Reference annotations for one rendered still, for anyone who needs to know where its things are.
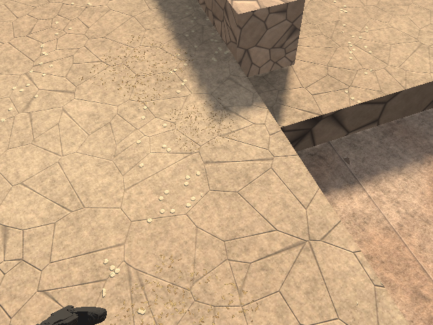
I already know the robot left hand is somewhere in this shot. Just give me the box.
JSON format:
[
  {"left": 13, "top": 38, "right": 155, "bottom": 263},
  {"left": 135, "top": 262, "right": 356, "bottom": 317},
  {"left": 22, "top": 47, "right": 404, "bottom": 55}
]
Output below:
[{"left": 36, "top": 305, "right": 107, "bottom": 325}]

